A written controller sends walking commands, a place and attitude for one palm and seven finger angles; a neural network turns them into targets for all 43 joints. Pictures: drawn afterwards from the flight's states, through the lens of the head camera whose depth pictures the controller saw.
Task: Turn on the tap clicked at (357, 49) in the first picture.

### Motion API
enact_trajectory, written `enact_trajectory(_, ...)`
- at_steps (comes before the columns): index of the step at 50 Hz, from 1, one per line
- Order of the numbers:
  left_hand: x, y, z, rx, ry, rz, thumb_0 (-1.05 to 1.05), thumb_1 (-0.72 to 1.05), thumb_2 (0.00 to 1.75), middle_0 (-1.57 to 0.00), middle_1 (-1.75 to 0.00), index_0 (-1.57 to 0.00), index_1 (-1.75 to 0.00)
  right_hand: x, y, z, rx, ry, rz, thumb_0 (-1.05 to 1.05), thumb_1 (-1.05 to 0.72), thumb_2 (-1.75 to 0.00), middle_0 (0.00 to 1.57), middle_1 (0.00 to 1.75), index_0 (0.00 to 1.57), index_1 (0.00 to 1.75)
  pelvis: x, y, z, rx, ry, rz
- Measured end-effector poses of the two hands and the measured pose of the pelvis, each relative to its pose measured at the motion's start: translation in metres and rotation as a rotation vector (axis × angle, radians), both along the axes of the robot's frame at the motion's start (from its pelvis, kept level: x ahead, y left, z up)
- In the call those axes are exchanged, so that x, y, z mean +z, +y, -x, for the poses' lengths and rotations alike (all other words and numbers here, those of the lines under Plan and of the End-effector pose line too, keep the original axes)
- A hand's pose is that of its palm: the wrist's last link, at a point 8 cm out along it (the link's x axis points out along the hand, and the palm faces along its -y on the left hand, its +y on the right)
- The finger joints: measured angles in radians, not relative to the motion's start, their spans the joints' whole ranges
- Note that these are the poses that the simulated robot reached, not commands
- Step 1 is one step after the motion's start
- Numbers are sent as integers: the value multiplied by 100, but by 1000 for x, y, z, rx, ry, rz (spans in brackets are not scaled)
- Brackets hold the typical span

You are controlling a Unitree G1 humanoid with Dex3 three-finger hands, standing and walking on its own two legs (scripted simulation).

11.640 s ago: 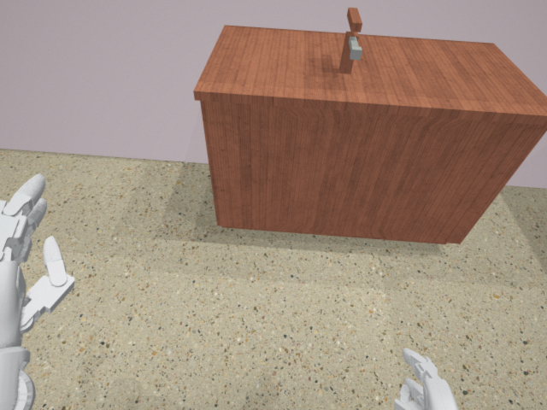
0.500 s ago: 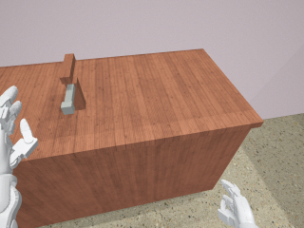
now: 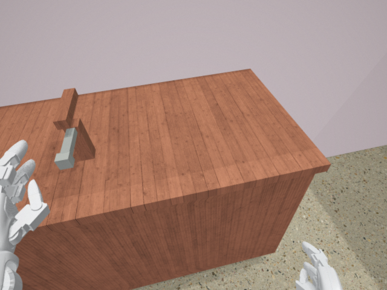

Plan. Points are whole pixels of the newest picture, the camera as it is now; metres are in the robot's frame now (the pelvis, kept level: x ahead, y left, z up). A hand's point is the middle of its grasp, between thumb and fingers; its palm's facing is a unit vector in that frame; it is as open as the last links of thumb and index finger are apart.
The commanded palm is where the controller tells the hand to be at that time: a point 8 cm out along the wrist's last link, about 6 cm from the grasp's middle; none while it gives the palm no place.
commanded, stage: turn the palm inward beside the body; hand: left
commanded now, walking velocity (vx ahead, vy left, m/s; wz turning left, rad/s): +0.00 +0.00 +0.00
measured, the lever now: (64, 160) +0.33 +0.33 +0.11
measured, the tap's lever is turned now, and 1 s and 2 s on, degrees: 0 0 0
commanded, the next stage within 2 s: reach beside the lever's end, fingers flat in 1.26 s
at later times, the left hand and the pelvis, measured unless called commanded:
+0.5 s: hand (36, 222) +0.17 +0.26 +0.16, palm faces +0.48 -0.86 -0.17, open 7.4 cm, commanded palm +0.11 +0.30 +0.17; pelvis -0.02 +0.02 +0.00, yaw +0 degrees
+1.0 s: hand (34, 222) +0.17 +0.27 +0.16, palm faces +0.50 -0.86 -0.12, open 7.4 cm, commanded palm +0.11 +0.30 +0.16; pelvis -0.02 +0.03 +0.00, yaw +1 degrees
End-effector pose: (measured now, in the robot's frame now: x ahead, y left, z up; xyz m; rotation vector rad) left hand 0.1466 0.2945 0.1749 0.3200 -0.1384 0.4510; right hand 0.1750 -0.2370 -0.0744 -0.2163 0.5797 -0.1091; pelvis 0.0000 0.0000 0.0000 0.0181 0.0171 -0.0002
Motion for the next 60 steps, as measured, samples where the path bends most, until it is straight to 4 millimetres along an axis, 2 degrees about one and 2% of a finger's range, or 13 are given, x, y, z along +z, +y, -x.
enact_trajectory(4,-1,-3,3,-6,-16,16,1,89,90,-20,-30,-21,-30,4,7,-4,7,-33,-7,2,-90,-89,20,30,20,30,0,2,2,2,-4,2)
enact_trajectory(11,-2,-3,10,9,-22,47,1,89,90,-20,-30,-21,-30,11,29,-7,37,-83,-42,2,-90,-89,20,30,20,30,0,8,9,2,-18,8)
enact_trajectory(22,-8,0,21,31,1,104,1,89,90,-20,-30,-21,-30,16,57,-4,86,-99,-54,2,-90,-89,21,30,21,30,1,18,20,6,-38,18)
enact_trajectory(41,-14,7,28,59,14,175,1,90,90,-20,-30,-20,-30,18,67,-4,98,-94,-33,2,-90,-89,21,30,21,30,1,30,20,13,-45,25)
enact_trajectory(60,-12,1,22,71,28,196,1,90,90,-20,-30,-20,-30,20,64,-15,104,-92,-43,2,-90,-89,21,30,21,30,3,25,13,13,-48,22)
